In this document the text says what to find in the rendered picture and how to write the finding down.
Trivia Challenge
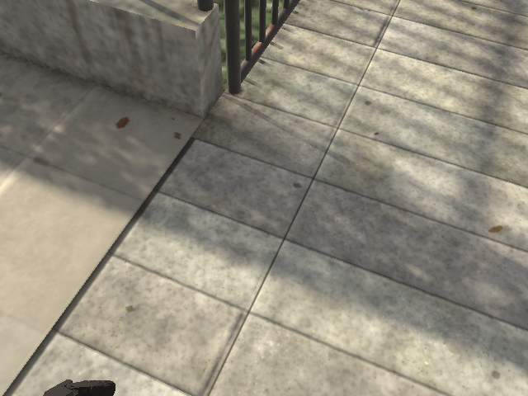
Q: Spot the left robot hand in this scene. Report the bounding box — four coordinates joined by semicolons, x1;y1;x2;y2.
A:
43;379;116;396

